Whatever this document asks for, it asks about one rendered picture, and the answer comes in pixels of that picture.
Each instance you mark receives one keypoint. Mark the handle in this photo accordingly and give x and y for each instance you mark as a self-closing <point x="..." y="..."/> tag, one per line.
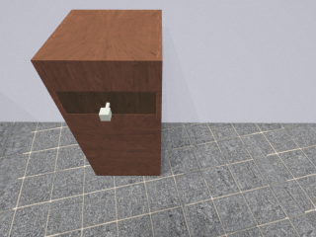
<point x="105" y="113"/>

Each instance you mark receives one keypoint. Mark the drawer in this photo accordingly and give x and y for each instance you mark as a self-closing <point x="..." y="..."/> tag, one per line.
<point x="121" y="102"/>

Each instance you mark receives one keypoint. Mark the cabinet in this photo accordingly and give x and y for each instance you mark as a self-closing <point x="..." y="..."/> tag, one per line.
<point x="109" y="50"/>

